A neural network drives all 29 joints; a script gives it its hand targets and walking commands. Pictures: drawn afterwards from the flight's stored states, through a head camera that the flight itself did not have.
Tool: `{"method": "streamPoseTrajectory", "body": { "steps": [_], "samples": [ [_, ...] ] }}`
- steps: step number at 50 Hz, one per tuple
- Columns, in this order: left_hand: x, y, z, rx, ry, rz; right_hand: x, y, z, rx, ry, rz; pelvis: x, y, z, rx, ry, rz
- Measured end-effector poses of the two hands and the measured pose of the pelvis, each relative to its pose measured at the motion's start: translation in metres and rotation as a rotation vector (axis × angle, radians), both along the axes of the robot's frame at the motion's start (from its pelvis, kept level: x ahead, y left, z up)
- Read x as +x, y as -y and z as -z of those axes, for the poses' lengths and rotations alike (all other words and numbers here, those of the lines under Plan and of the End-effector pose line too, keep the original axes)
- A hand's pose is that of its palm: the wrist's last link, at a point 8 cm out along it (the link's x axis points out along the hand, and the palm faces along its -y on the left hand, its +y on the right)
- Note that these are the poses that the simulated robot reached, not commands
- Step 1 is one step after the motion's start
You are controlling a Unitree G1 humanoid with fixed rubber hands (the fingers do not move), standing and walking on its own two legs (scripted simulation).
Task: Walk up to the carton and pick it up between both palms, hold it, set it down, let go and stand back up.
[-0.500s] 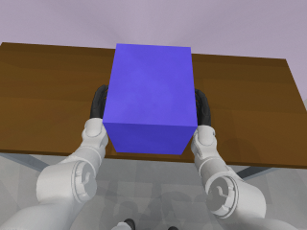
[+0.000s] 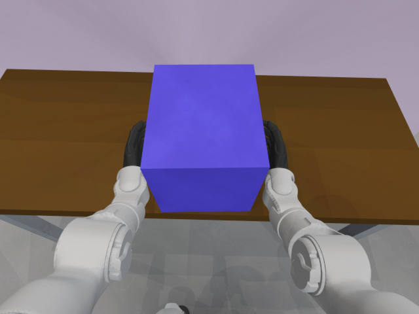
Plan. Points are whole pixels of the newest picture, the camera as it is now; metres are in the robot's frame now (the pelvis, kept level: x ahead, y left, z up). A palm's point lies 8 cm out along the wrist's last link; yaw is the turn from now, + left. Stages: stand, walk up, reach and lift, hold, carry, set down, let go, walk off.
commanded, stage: reach and lift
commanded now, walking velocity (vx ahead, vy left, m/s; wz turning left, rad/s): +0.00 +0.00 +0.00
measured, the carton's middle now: (205, 142) +0.45 +0.04 +0.01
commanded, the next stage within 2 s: none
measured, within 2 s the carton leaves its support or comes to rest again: leaves its support in 0.18 s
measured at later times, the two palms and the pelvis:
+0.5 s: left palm (130, 146) +0.39 +0.17 +0.08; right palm (294, 146) +0.40 -0.12 +0.09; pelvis +0.00 -0.01 +0.02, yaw +2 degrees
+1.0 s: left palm (114, 134) +0.37 +0.17 +0.15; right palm (308, 134) +0.38 -0.12 +0.15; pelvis +0.00 -0.01 +0.04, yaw +3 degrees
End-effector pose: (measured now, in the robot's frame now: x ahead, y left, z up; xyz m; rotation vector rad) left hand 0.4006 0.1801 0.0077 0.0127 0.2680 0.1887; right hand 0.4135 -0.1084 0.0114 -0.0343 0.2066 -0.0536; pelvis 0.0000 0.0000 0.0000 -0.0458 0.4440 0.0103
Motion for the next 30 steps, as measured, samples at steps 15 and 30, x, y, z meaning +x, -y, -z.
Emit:
{"method": "streamPoseTrajectory", "body": {
  "steps": [15,30],
  "samples": [
    [-0.014,0.006,-0.02,0.025,-0.048,0.016,-0.016,0.006,-0.021,0.003,-0.059,0.008,0.002,0.006,-0.01,0.01,0.079,-0.031],
    [-0.009,0.012,-0.103,0.038,0.037,0.024,-0.012,0.012,-0.109,0.01,0.023,0.013,-0.005,0.014,-0.028,0.034,0.223,-0.024]
  ]
}}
